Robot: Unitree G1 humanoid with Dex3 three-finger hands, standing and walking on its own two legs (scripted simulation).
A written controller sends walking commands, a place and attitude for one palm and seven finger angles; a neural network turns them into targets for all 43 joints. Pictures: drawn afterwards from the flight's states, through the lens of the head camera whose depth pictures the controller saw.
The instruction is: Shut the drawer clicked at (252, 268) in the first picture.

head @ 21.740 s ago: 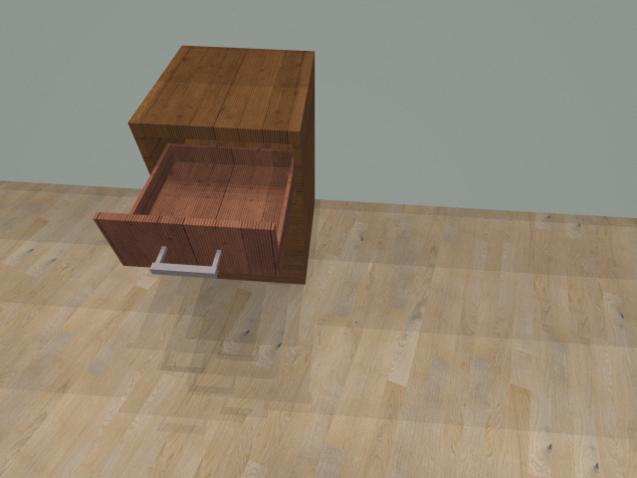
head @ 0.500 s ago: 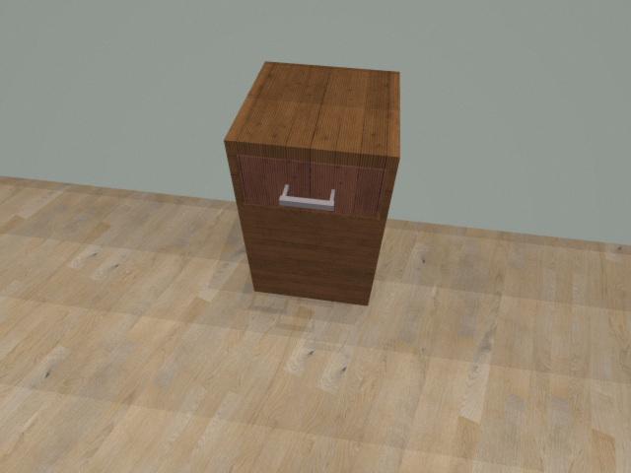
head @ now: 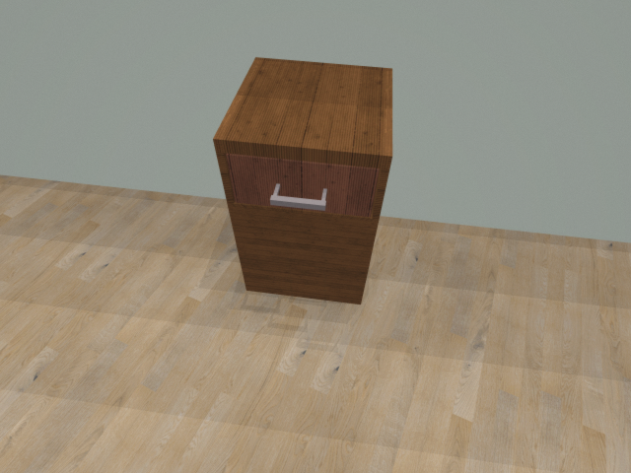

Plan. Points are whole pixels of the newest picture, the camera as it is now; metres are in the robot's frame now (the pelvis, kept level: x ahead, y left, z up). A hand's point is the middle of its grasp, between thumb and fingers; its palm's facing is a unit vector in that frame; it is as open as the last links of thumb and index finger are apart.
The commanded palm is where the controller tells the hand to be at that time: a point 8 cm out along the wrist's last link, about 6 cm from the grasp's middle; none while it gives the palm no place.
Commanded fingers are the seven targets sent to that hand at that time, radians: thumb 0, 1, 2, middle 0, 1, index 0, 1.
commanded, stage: look to check the result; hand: left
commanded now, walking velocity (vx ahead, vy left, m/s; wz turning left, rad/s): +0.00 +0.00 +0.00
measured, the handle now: (299, 196) +0.78 +0.08 -0.22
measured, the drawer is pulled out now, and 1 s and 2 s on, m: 0.00 0.00 0.00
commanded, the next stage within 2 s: stand and wait in 0.38 s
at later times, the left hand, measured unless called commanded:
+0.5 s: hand out of the picture -0.01 +0.13 -0.18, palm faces +0.05 -0.99 -0.14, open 7.4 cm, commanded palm none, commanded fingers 0.00 0.90 0.90 -0.20 -0.30 -0.20 -0.30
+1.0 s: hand out of the picture +0.00 +0.12 -0.18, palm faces +0.06 -0.99 -0.14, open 7.4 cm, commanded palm none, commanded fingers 0.00 0.90 0.90 -0.20 -0.30 -0.20 -0.30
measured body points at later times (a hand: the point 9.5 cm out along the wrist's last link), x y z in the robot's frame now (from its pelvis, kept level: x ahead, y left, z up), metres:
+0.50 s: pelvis +0.02 -0.01 +0.00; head +0.03 -0.01 +0.45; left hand -0.01 +0.19 -0.16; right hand -0.02 -0.20 -0.16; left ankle -0.02 +0.08 -0.74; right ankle -0.01 -0.12 -0.74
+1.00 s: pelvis +0.02 -0.02 +0.00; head +0.04 -0.02 +0.45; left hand -0.01 +0.18 -0.16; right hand -0.02 -0.22 -0.16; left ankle -0.02 +0.08 -0.74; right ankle -0.01 -0.12 -0.74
